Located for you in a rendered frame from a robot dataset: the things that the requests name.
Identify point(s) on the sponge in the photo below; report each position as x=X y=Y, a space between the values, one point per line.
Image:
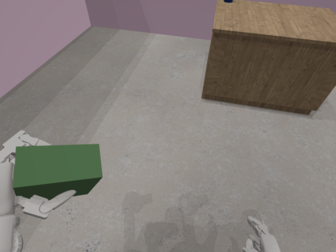
x=50 y=170

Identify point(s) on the robot right hand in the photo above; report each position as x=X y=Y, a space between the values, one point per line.
x=267 y=242

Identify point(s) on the robot left hand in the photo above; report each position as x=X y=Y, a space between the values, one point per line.
x=36 y=206

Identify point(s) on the robot left forearm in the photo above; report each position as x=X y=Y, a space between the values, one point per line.
x=10 y=239

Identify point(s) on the table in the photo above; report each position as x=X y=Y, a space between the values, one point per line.
x=273 y=56

